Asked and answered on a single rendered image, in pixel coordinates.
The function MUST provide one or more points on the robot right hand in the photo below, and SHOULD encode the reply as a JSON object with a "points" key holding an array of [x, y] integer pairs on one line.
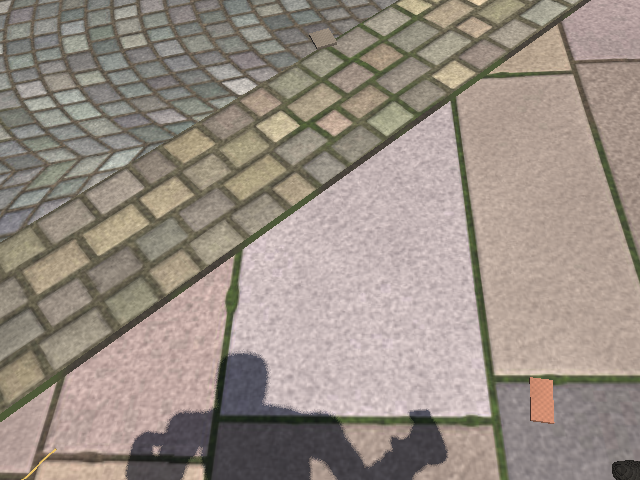
{"points": [[626, 470]]}

